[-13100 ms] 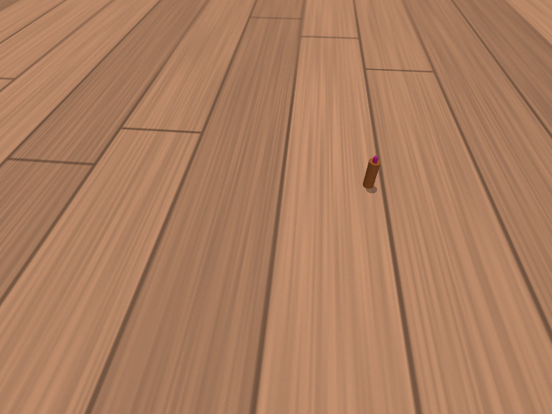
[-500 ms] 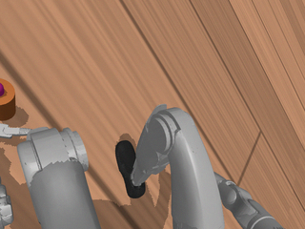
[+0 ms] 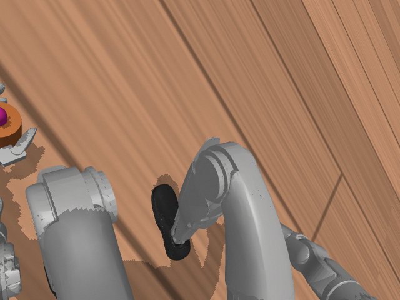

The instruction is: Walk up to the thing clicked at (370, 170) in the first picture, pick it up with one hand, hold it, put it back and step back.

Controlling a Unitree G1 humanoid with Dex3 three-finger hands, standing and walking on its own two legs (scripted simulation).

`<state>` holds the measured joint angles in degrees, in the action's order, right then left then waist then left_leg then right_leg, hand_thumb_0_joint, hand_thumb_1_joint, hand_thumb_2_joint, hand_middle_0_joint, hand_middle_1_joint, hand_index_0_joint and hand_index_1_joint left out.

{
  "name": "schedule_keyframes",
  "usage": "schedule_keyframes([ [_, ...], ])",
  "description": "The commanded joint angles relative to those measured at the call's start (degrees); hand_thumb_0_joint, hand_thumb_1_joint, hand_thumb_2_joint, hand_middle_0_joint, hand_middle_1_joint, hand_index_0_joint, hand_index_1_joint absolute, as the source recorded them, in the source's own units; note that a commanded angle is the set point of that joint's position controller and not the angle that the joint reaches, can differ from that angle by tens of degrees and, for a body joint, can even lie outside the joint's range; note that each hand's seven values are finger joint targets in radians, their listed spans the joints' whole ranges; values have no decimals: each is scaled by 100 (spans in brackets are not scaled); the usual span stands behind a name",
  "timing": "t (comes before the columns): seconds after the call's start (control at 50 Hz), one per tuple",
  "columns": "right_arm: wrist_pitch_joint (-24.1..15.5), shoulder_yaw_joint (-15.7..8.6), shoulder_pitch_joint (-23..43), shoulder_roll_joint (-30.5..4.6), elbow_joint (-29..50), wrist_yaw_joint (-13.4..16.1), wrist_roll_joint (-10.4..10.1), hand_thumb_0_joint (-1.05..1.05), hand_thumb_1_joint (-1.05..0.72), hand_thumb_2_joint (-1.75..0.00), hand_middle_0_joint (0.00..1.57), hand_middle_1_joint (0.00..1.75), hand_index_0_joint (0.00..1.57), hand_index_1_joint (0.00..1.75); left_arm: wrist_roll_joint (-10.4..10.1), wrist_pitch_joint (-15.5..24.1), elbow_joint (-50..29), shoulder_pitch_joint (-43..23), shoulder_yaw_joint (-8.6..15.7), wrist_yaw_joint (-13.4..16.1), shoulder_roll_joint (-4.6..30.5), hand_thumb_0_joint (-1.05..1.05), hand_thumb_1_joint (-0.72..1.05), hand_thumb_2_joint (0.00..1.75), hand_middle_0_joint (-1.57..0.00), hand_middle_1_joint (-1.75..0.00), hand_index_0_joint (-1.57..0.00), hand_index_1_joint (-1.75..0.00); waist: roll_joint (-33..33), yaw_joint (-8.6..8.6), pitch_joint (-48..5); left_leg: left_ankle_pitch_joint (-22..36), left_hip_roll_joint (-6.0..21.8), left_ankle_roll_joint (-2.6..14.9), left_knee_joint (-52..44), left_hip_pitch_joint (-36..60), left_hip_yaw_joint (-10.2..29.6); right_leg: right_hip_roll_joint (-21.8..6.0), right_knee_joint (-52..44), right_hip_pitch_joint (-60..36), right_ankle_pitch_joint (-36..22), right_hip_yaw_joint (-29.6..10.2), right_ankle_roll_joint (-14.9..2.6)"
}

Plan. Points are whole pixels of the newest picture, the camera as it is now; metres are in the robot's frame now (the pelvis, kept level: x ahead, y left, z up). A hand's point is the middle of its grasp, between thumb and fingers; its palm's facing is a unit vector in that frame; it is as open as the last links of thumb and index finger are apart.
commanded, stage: close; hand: left
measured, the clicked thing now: (1, 130) +0.42 +0.24 -0.19
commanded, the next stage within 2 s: settle in 0.16 s
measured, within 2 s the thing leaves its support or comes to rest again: leaves its support in 0.54 s
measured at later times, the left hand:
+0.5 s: hand (12, 131) +0.41 +0.22 -0.18, palm faces +0.19 -0.98 +0.00, open 7.6 cm
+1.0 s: hand out of the picture +0.41 +0.26 -0.08, palm faces +0.18 -0.98 -0.06, open 7.6 cm
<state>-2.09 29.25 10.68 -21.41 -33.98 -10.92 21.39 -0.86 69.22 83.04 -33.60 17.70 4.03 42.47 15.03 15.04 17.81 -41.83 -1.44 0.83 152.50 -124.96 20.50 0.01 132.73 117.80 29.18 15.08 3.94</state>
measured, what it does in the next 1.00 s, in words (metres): stands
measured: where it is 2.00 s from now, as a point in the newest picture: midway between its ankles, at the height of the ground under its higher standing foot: (130, 263)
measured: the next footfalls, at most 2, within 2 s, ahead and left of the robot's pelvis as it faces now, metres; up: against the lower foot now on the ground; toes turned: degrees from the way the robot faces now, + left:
none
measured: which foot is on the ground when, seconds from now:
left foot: down 0.00-1.00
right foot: down 0.00-1.00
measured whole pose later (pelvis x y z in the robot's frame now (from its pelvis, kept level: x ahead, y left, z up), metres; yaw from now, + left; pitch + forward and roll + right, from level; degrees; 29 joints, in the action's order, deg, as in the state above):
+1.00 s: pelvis +0.01 +0.00 +0.02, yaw +4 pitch +21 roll -16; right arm 0.3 16.6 3.2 -19.6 -35.7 -10.9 13.2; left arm -2.1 52.2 57.9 -31.1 12.2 -0.4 33.0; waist 7.0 10.4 5.9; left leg -40.8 -1.6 1.5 145.7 -127.3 13.8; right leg -2.3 130.8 121.4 31.5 10.4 2.6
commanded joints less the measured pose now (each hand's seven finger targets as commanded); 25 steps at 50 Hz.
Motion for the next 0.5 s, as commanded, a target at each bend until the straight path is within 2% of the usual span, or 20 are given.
schedule_keyframes([
  [0.0, 16, -725, -214, -2116, 18, 64, 5, 0, -86, -89, 20, 30, 20, 30, -3, 407, -657, -1220, -27, 61, 490, 0, 61, 85, -79, -78, -76, -79, -2974, 769, -3045, 446, 266, -267, -2259, 1948, -363, 308, -659, -1505, -469, 555, -403],
  [0.04, 16, -716, -249, -2089, 15, 57, 24, 0, -86, -90, 20, 30, 20, 30, 20, 398, -650, -1200, -39, 85, 491, 0, 54, 93, -89, -90, -87, -92, -2989, 754, -3154, 569, 270, -268, -2233, 2045, -388, 317, -679, -1609, -556, 523, -402],
  [0.08, 23, -696, -212, -2106, 30, 46, 19, 0, -86, -90, 20, 30, 20, 30, 46, 426, -609, -1299, -36, 98, 548, 0, 54, 98, -97, -98, -95, -100, -3005, 798, -3086, 523, 270, -277, -2272, 2000, -336, 313, -642, -1531, -507, 566, -409],
  [0.12, 35, -692, -243, -2093, 36, 46, 18, 0, -86, -89, 20, 30, 20, 30, 34, 412, -569, -1192, -29, 105, 541, 0, 57, 104, -104, -105, -102, -107, -3010, 752, -3158, 599, 268, -273, -2254, 2055, -374, 325, -668, -1622, -563, 532, -412],
  [0.18, 28, -679, -215, -2110, 11, 39, 32, 0, -87, -90, 20, 30, 20, 30, 47, 426, -566, -1311, -90, 92, 512, 0, 60, 112, -115, -116, -113, -118, -2996, 838, -3088, 518, 264, -265, -2228, 2018, -367, 324, -672, -1568, -528, 554, -397],
  [0.24, 11, -672, -173, -2126, 20, 41, 20, 0, -87, -90, 20, 30, 20, 30, 4, 415, -587, -1401, -74, 92, 590, 0, 59, 121, -124, -126, -122, -128, -3009, 807, -3022, 367, 262, -248, -2234, 1916, -385, 334, -713, -1542, -413, 543, -406],
  [0.3, 0, -650, -185, -2113, 38, 33, 19, 0, -89, -91, 20, 30, 20, 30, -10, 402, -586, -1391, -17, 118, 609, 0, 47, 125, -118, -128, -115, -132, -2957, 775, -3083, 497, 272, -250, -2235, 1947, -367, 325, -698, -1608, -491, 537, -405],
  [0.44, 24, -730, -276, -2092, 45, 17, -11, 0, -88, -90, 20, 30, 20, 30, 2, 343, -965, -1349, 22, 100, 611, 0, 43, 127, -123, -134, -121, -137, -3220, 685, -3307, 631, 283, -288, -2305, 2122, -392, 306, -632, -1617, -570, 525, -418],
  [0.48, 32, -793, -308, -2085, 61, 24, -31, 0, -89, -90, 20, 30, 20, 30, -18, 282, -1216, -1355, 59, 85, 663, 0, 41, 126, -125, -134, -122, -137, -3289, 610, -3457, 636, 289, -287, -2323, 2211, -444, 305, -678, -1633, -580, 477, -429],
])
